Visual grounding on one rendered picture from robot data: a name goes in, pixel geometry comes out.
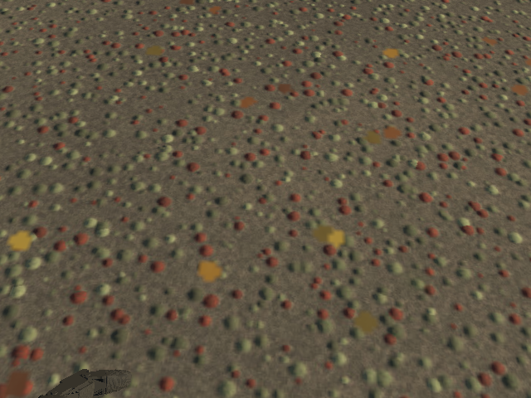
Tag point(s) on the left robot hand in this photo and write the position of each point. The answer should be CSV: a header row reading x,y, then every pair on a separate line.
x,y
94,384

